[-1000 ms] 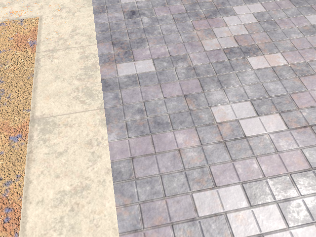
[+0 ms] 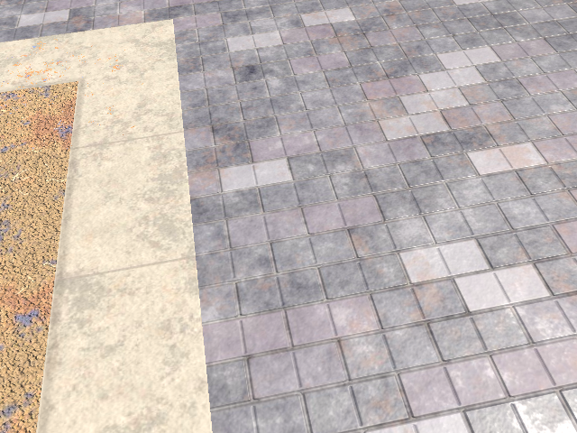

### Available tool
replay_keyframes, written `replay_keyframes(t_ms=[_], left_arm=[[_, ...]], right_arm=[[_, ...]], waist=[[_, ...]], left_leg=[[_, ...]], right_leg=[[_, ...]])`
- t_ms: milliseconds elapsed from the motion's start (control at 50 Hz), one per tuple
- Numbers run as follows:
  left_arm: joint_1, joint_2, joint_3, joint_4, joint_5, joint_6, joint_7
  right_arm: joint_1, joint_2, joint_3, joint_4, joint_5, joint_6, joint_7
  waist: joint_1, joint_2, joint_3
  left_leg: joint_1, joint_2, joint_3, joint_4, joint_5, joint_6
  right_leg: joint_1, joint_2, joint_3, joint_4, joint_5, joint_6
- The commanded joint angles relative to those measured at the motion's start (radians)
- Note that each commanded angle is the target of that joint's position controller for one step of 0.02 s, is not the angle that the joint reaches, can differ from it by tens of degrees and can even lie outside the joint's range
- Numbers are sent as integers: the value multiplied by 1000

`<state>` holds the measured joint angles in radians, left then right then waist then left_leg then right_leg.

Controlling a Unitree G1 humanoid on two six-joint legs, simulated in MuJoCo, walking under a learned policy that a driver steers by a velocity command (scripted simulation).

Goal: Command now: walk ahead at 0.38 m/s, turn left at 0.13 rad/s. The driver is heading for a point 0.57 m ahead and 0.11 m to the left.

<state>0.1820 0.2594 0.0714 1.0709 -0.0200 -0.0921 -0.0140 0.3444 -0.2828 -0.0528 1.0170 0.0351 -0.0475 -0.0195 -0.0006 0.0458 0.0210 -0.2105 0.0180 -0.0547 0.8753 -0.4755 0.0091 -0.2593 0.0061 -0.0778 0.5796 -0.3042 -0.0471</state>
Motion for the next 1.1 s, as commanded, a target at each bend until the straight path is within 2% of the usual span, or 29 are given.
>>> replay_keyframes(t_ms=[20,60,100,200,320,380,420,440,460,480,500,520,540,600,640,700,740,800,840,880,900,920,940,960,980,1000,1040,1060,1100], left_arm=[[151,109,4,6,11,-30,0],[92,65,-15,-10,18,-36,-4],[125,55,-22,-5,31,-31,3],[132,105,-19,-19,42,-23,32],[232,125,-13,-9,21,-3,45],[201,167,0,-38,20,19,55],[163,193,9,-70,24,37,62],[144,196,8,-91,22,34,60],[223,50,-30,-132,47,10,36],[193,55,-39,-174,9,-44,15],[53,138,-14,-217,-28,-76,5],[23,143,-13,-236,-33,-88,8],[35,136,-7,-223,-15,-84,19],[93,127,7,-229,17,-37,25],[41,102,1,-255,36,-19,30],[-76,82,-9,-295,40,-18,35],[-140,61,-19,-312,38,-28,26],[-187,77,-17,-333,28,-31,12],[-181,107,-9,-336,36,-34,4],[-98,135,2,-310,45,-44,1],[-29,164,9,-291,55,-51,4],[37,221,16,-289,77,-54,5],[91,176,6,-270,68,-32,4],[117,105,-11,-259,33,-14,-5],[57,104,-14,-264,17,-2,-7],[-17,92,-22,-276,23,10,-4],[-130,83,-29,-285,41,29,0],[-152,93,-24,-282,49,38,2],[-134,96,-20,-268,49,46,9]], right_arm=[[-128,-83,-13,-126,38,-56,7],[-128,-90,-28,-114,16,-52,10],[-108,-53,-29,-101,8,-34,26],[-251,-4,-13,-178,-2,-18,37],[-432,19,7,-281,-7,-18,76],[-385,-26,-16,-304,-6,-14,95],[-167,-108,-59,-261,-1,-5,95],[-6,-165,-92,-223,-2,3,78],[44,-242,-106,-213,-5,11,56],[42,-223,-92,-235,-20,-1,54],[14,-159,-76,-227,-28,-16,51],[-62,-121,-65,-238,-24,-31,53],[-136,-97,-56,-256,-22,-41,59],[-190,-81,-44,-276,-26,-45,49],[-151,-101,-47,-264,-26,-48,34],[-97,-120,-48,-244,-30,-40,16],[-45,-121,-46,-224,-27,-29,10],[-8,-112,-38,-197,-25,-18,5],[-11,-103,-34,-190,-29,-11,0],[-44,-100,-32,-192,-31,-4,-5],[-45,-89,-27,-198,-35,-4,-5],[28,-51,-13,-208,-50,-11,-1],[184,-8,5,-161,-33,-13,3],[167,-89,-9,-150,-19,-2,8],[74,-128,-23,-171,-9,17,3],[7,-121,-26,-183,-13,40,-7],[-17,-81,-24,-188,-25,78,-22],[-4,-52,-16,-177,-28,84,-27],[18,-26,-9,-154,-35,80,-31]], waist=[[74,-163,50],[36,-134,82],[29,-146,58],[38,-93,106],[72,-78,137],[0,-139,51],[-123,-167,-83],[-210,-122,-154],[-118,149,-250],[-109,138,-390],[-137,65,-245],[-86,-18,-137],[-31,-95,-74],[42,-60,-41],[31,-37,-21],[-11,-8,8],[-52,8,-14],[-74,42,-33],[-59,52,-51],[-3,56,-82],[27,24,-128],[8,-99,-260],[7,-289,-409],[29,-225,-432],[33,-153,-308],[21,-106,-214],[-31,-148,-98],[-39,-184,-77],[-37,-202,-114]], left_leg=[[-594,31,-98,373,61,66],[-543,78,-98,268,215,81],[-487,79,-67,225,288,70],[-514,68,-16,-10,460,22],[-483,43,114,-233,499,64],[-351,-32,185,-238,383,119],[-70,-94,194,-254,337,172],[207,-74,98,-322,342,212],[562,186,-380,-342,240,361],[663,335,-835,-563,63,484],[568,295,-706,-623,92,404],[404,252,-550,-630,192,360],[246,203,-441,-642,310,325],[21,139,-289,-680,467,301],[-55,121,-213,-702,540,300],[-93,60,-105,-670,706,243],[-84,32,-60,-626,758,196],[7,71,-102,-577,713,173],[100,109,-150,-504,732,164],[151,111,-174,-394,801,143],[133,58,-151,-284,804,109],[-29,-14,-132,-80,543,64],[-214,-106,-85,192,-80,-6],[-273,-80,-121,276,-252,-23],[-327,-46,-115,327,-198,-42],[-336,-15,-81,307,-142,-56],[-233,36,-47,113,-72,-67],[-153,21,-9,17,-52,-71],[-52,10,17,-119,29,-67]], right_leg=[[372,-357,557,-408,-196,-181],[301,-285,338,-423,46,-103],[279,-238,195,-421,234,-76],[214,-222,32,-484,391,-87],[323,-257,-94,-441,579,-72],[410,-282,-137,-255,1072,-55],[356,-279,-140,55,1210,-41],[169,-235,-139,314,1010,-9],[-262,-55,-110,724,41,46],[-450,61,136,933,-277,39],[-555,-9,202,918,-189,6],[-534,-59,194,819,-87,-9],[-466,-94,185,725,-44,2],[-315,-144,172,568,2,53],[-314,-147,138,461,82,90],[-292,-114,102,205,288,108],[-219,-62,74,57,441,99],[-205,-34,89,-38,501,75],[-208,-27,110,-84,430,45],[-127,-18,105,-146,408,5],[5,-47,115,-183,626,-22],[297,-209,251,-73,1020,-108],[524,-408,473,-64,1154,-293],[499,-418,560,-108,899,-306],[386,-378,530,-159,638,-262],[255,-335,477,-210,460,-222],[12,-253,371,-302,213,-159],[-67,-208,309,-324,190,-142],[-78,-186,260,-322,209,-146]])
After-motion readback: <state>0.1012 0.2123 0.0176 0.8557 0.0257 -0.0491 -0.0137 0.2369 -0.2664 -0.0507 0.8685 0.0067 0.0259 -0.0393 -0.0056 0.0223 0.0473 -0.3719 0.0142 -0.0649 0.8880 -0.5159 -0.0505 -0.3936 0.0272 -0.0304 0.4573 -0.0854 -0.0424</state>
